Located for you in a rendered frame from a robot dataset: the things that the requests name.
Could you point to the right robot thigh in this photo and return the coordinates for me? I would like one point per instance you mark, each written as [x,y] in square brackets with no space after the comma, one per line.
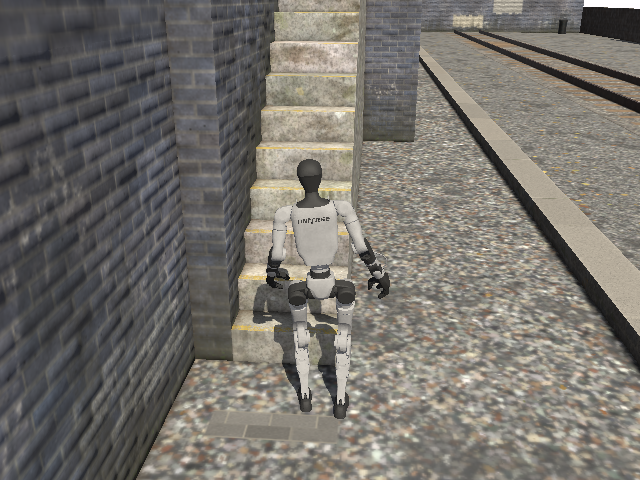
[345,303]

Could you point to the right robot forearm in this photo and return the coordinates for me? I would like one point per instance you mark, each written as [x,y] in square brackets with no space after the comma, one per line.
[371,262]

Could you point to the left robot forearm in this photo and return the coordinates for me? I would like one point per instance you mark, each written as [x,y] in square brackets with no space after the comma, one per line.
[272,266]

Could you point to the humanoid robot head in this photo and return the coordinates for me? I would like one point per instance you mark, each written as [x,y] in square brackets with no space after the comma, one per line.
[309,172]

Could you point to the robot right upper arm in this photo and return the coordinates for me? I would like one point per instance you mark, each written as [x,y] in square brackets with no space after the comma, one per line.
[345,209]

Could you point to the robot right hand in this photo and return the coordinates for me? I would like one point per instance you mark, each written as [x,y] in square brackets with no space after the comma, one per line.
[384,283]

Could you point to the robot left hand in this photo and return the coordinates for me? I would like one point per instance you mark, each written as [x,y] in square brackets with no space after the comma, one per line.
[273,284]

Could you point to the robot left upper arm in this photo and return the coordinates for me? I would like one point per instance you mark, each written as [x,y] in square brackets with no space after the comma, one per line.
[282,215]

